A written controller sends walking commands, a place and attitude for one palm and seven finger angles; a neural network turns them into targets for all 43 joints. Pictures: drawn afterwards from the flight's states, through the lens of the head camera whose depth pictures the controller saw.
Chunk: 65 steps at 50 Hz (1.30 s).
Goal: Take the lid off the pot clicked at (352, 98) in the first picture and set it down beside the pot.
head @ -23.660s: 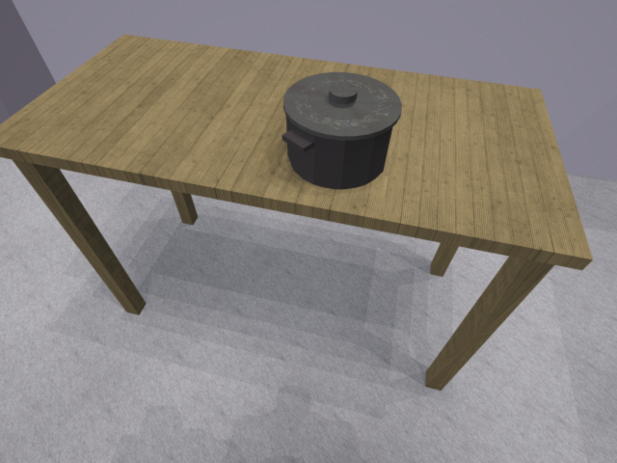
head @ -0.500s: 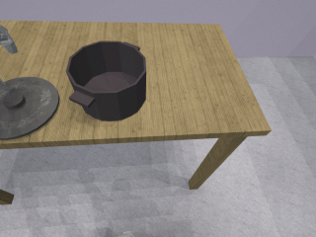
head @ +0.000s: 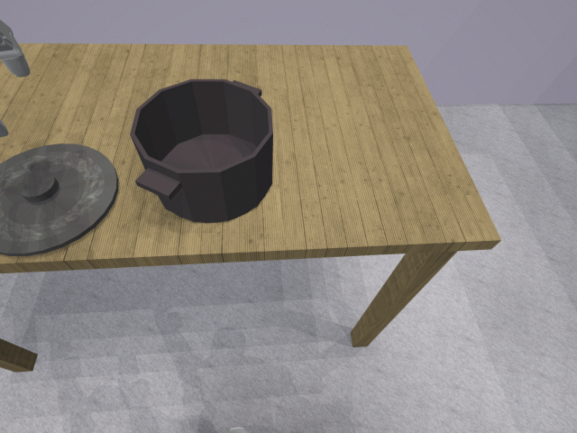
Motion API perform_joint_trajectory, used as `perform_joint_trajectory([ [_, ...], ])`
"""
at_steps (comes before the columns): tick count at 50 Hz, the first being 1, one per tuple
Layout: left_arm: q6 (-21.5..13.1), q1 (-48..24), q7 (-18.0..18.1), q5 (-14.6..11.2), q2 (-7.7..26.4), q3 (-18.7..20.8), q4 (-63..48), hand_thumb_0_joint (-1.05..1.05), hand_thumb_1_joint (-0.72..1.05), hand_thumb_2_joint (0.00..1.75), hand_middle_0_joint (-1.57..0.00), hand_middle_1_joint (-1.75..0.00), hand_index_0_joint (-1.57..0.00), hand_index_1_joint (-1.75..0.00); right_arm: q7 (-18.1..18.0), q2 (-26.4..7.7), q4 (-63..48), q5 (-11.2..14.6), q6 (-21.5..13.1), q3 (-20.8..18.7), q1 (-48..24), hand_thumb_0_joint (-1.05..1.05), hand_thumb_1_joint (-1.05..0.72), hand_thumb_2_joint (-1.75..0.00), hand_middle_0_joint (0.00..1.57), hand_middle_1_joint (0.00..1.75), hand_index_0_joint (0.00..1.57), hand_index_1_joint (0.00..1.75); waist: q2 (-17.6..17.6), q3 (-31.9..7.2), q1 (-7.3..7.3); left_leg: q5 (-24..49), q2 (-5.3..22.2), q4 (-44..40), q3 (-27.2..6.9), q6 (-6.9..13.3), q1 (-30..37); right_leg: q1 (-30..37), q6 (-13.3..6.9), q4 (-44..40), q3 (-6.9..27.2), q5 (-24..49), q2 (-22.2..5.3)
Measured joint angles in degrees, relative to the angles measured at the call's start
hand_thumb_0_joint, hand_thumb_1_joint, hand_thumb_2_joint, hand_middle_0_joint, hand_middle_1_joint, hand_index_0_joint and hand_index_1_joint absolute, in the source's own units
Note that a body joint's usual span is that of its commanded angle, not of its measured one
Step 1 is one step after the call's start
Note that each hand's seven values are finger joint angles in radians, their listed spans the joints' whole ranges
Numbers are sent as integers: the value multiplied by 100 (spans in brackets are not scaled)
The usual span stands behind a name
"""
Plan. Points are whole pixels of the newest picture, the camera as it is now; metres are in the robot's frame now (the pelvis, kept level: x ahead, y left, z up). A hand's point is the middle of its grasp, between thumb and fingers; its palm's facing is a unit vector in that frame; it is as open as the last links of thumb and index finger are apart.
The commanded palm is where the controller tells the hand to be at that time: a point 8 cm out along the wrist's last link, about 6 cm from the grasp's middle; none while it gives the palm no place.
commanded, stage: draw the hand back to the body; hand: left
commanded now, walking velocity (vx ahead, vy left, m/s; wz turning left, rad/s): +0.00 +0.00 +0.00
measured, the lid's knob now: (38, 186) +0.47 +0.36 +0.04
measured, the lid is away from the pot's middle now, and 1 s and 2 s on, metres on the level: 0.26 0.26 0.26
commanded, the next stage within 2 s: none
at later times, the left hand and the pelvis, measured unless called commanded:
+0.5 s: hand out of the picture +0.43 +0.33 +0.19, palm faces -0.28 -0.09 -0.96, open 11.1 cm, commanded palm +0.40 +0.32 +0.26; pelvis +0.00 -0.01 +0.01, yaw +1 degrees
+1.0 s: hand (14, 106) +0.40 +0.25 +0.24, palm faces +0.50 -0.83 -0.24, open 10.2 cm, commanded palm +0.33 +0.28 +0.25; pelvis +0.03 -0.05 +0.02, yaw -2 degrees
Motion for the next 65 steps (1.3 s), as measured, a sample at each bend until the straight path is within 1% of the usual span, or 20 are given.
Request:
perform_joint_trajectory([
  [5, -172, 164, 26, -19, 40, 331, -138, 0, -6, 75, -41, -77, -41, -77, -37, 0, -1, -21, -17, -5, 11, 1, -90, -90, 21, 30, 20, 30, -17, -19, -42, 18, 8, -60, 7, -9, 51, 43, 32, -59, 12, 27, 4],
  [10, -172, 486, 66, -48, 142, 495, -357, 0, -6, 75, -41, -77, -41, -77, 26, -8, -125, -22, 84, -54, 29, 1, -90, -90, 21, 30, 20, 30, -29, -29, -56, 15, 20, -102, 30, -31, 135, 102, 13, -69, 38, 18, 15],
  [16, -123, 1225, 32, -186, 93, 681, -1131, 0, -6, 75, -41, -77, -41, -77, 104, -20, -269, -20, 235, -106, -75, 1, -90, -90, 21, 30, 20, 30, 24, 55, 50, 51, 9, -162, 4, -40, 250, 218, 16, -109, 13, 33, 7],
  [21, -116, 1710, 27, -439, -54, 797, -1735, 0, -6, 75, -41, -77, -41, -77, 128, 4, -351, -8, 280, -95, -278, 1, -90, -90, 21, 30, 20, 30, 56, 69, 150, 101, -14, -232, -56, -55, 382, 366, 8, -168, -48, 53, -8],
  [27, 54, 2083, 23, -543, -173, 711, -2039, 0, -6, 75, -41, -77, -41, -77, 136, 26, -486, 15, 288, -38, -564, 1, -90, -90, 21, 30, 20, 30, 56, 126, 272, 156, -29, -301, -105, -83, 541, 520, -10, -188, -97, 66, -16],
  [28, 56, 2143, 204, -1263, -291, 905, -2077, 0, -6, 75, -41, -77, -41, -77, 117, 41, -568, 7, 202, -71, -535, 1, -90, -90, 21, 30, 20, 30, 60, 199, 348, 171, -28, -336, -111, -95, 622, 598, -45, -218, -103, 75, -12],
  [29, -42, 2232, 547, -2133, -460, 1146, -2113, 0, -6, 75, -41, -77, -41, -77, 82, 50, -647, -15, 55, -65, -484, 1, -90, -90, 20, 30, 20, 30, 58, 302, 445, 190, -22, -403, -106, -112, 753, 718, -107, -270, -96, 90, -4],
  [30, -139, 2371, 926, -2834, -642, 1322, -2224, 0, -6, 75, -41, -77, -42, -77, 47, 58, -698, -34, -82, -26, -442, 1, -91, -90, 20, 30, 20, 30, 47, 383, 531, 213, -17, -489, -91, -131, 893, 836, -175, -330, -78, 106, 1],
  [31, -220, 2550, 1281, -3436, -833, 1496, -2395, 0, -6, 75, -41, -77, -42, -77, 17, 74, -728, -54, -192, 28, -416, 1, -91, -90, 20, 30, 20, 30, 25, 431, 595, 238, -12, -580, -70, -146, 1021, 942, -213, -393, -56, 125, 4],
  [32, -295, 2734, 1605, -3952, -1018, 1661, -2571, 0, -6, 75, -41, -77, -42, -77, -12, 101, -731, -73, -286, 92, -409, 1, -91, -90, 20, 30, 20, 30, -10, 452, 638, 259, -4, -662, -47, -157, 1136, 1038, -208, -457, -29, 150, 7],
  [33, -363, 2914, 1888, -4377, -1183, 1831, -2727, 0, -6, 75, -41, -77, -42, -77, -32, 133, -708, -93, -365, 162, -425, 1, -90, -90, 20, 30, 20, 30, -52, 455, 657, 271, 11, -730, -22, -169, 1240, 1127, -178, -521, 0, 175, 17],
  [34, -401, 3082, 2140, -4713, -1323, 1992, -2877, 0, -6, 75, -41, -77, -42, -77, -43, 172, -674, -116, -432, 222, -451, 1, -90, -90, 21, 30, 20, 30, -100, 446, 659, 274, 33, -785, 1, -184, 1336, 1212, -139, -582, 28, 197, 32],
  [35, -431, 3223, 2362, -4981, -1436, 2142, -2982, 0, -6, 75, -41, -77, -41, -77, -52, 218, -631, -139, -497, 269, -480, 1, -90, -90, 21, 30, 20, 30, -152, 431, 648, 270, 58, -834, 23, -203, 1427, 1295, -113, -638, 54, 214, 53],
  [37, -412, 3454, 2728, -5365, -1611, 2383, -3178, 0, -5, 75, -41, -77, -41, -77, -60, 300, -555, -175, -633, 315, -511, 1, -90, -90, 21, 30, 20, 30, -252, 398, 615, 257, 108, -926, 51, -252, 1604, 1459, -119, -743, 91, 232, 97],
  [41, -395, 3973, 3185, -5784, -1891, 2709, -3842, 0, -1, 76, -40, -75, -40, -74, -36, 284, -472, -256, -950, 262, -514, 1, -90, -90, 21, 30, 20, 30, -258, 406, 573, 226, 183, -1068, 75, -334, 1915, 1784, -196, -959, 127, 261, 169],
  [44, -438, 4439, 3318, -5962, -1954, 2961, -4148, 0, 4, 77, -38, -72, -38, -72, -15, 184, -386, -312, -1053, 182, -554, 1, -90, -90, 21, 30, 20, 30, -141, 380, 543, 208, 221, -1164, 116, -369, 2079, 1929, -226, -1060, 175, 266, 202],
  [47, -345, 4820, 3367, -6100, -1957, 3128, -4317, 0, 10, 78, -37, -69, -37, -69, -12, 99, -282, -320, -1068, 89, -551, 1, -90, -90, 21, 30, 20, 30, -66, 351, 574, 202, 247, -1252, 136, -403, 2197, 2014, -258, -1096, 198, 241, 227],
  [52, -275, 5342, 3428, -6217, -2195, 3184, -5043, 1, 21, 79, -34, -64, -35, -64, 1, -19, -89, -311, -1158, -43, -526, 1, -90, -90, 21, 30, 20, 30, -4, 352, 736, 203, 277, -1345, 98, -470, 2343, 2142, -324, -1129, 163, 197, 263],
  [59, -203, 5866, 3429, -6308, -2311, 3264, -5491, 1, 37, 82, -31, -56, -31, -56, -20, -12, -16, -327, -1180, -85, -746, 1, -90, -90, 20, 30, 20, 30, 36, 398, 804, 232, 325, -1404, 29, -544, 2450, 2230, -408, -1110, 97, 164, 319],
  [65, -291, 6314, 3417, -6376, -2488, 3229, -5964, 1, 51, 84, -28, -49, -28, -49, -28, 75, -30, -363, -1252, -72, -940, 1, -90, -90, 20, 30, 20, 30, 70, 391, 862, 260, 337, -1440, 0, -565, 2543, 2309, -442, -1099, 66, 157, 335],
])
